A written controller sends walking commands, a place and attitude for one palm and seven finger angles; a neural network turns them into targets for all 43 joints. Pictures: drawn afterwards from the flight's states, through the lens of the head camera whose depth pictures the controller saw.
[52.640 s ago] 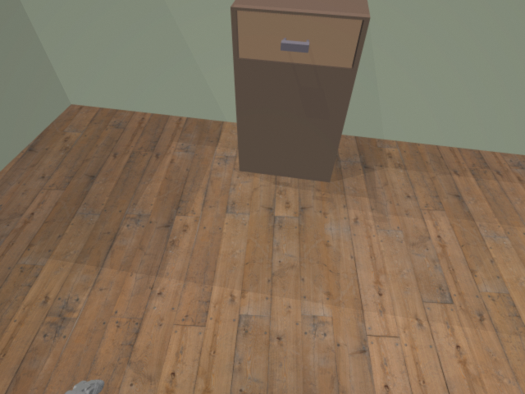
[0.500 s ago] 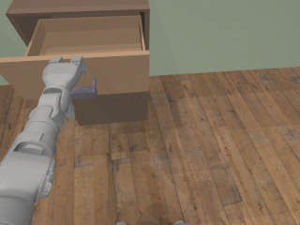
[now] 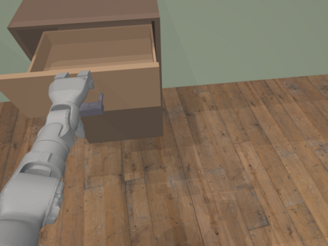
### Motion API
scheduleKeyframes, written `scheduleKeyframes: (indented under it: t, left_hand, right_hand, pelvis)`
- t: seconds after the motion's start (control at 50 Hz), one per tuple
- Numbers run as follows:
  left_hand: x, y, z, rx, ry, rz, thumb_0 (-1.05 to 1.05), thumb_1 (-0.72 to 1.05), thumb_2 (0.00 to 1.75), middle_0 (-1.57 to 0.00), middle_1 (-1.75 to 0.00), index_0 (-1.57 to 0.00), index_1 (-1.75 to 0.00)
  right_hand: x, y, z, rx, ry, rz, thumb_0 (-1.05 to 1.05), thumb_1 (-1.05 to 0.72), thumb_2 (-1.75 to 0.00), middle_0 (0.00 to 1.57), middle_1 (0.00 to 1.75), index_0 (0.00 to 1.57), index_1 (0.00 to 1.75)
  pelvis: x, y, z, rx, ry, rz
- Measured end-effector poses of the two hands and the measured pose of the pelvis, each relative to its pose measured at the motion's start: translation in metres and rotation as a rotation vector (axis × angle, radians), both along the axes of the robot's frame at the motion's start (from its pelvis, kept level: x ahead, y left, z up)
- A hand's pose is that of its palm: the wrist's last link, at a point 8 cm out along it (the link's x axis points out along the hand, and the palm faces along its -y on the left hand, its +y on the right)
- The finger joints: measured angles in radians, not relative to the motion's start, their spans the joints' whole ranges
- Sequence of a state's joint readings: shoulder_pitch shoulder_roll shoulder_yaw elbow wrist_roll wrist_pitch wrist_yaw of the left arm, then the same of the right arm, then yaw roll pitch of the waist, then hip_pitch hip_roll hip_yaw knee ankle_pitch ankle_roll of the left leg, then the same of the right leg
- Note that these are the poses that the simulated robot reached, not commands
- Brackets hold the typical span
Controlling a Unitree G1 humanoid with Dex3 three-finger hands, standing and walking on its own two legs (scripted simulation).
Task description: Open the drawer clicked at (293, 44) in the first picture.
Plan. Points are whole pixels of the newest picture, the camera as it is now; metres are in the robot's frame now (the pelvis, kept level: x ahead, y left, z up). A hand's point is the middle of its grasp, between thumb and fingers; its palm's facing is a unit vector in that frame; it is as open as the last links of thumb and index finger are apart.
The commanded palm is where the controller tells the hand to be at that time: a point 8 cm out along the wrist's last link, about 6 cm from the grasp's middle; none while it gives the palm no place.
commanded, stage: re-aim the fingers above the handle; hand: left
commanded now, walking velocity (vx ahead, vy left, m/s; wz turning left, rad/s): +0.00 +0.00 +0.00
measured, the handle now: (85, 103) +0.52 +0.23 -0.01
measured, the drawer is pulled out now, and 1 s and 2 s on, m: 0.24 0.24 0.24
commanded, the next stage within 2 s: lower the fingers behind the handle in 0.62 s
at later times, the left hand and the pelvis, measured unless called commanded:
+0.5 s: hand (81, 102) +0.48 +0.21 +0.05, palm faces -0.05 -0.01 -1.00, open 13.7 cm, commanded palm +0.45 +0.21 +0.11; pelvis +0.00 -0.01 +0.00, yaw -1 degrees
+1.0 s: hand (87, 108) +0.47 +0.21 +0.03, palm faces -0.06 -0.02 -1.00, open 13.8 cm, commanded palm +0.45 +0.21 +0.09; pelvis +0.00 +0.00 +0.00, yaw -1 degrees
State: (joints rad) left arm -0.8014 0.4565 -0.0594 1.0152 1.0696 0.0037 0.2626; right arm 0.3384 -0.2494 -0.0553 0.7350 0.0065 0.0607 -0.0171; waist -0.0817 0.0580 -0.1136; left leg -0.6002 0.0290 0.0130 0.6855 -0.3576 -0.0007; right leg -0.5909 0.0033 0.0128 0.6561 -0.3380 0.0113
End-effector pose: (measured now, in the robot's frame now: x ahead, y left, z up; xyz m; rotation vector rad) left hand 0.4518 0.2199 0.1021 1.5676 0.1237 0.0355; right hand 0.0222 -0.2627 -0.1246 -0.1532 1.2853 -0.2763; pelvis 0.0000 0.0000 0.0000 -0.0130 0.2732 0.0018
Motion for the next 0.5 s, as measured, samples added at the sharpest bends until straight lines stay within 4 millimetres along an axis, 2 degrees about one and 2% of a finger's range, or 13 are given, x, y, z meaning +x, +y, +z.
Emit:
scheduleKeyframes:
  t: [0.22,0.38,0.5]
  left_hand:
    - [0.006,-0.017,-0.004,-0.022,-0.03,-0.066,0.0,-0.49,0.3,-0.32,-1.2,-0.32,-1.2]
    - [0.01,-0.018,-0.002,-0.016,-0.036,-0.028,0.0,-0.49,0.3,-0.34,-1.21,-0.33,-1.22]
    - [0.007,-0.008,0.0,-0.003,-0.002,0.006,0.0,-0.49,0.3,-0.33,-1.21,-0.33,-1.22]
  right_hand:
    - [0.004,-0.019,0.005,-0.048,-0.001,0.006,0.01,-0.91,-0.9,0.2,0.3,0.2,0.3]
    - [0.002,-0.014,0.002,-0.025,-0.004,-0.012,0.01,-0.91,-0.9,0.2,0.3,0.2,0.3]
    - [0.001,-0.009,0.001,-0.009,-0.014,-0.024,0.01,-0.91,-0.9,0.2,0.3,0.2,0.3]
  pelvis:
    - [0.001,-0.004,-0.002,0.001,0.015,0.005]
    - [0.002,-0.005,-0.001,0.004,0.014,-0.008]
    - [0.002,-0.005,0.0,0.005,0.008,-0.013]
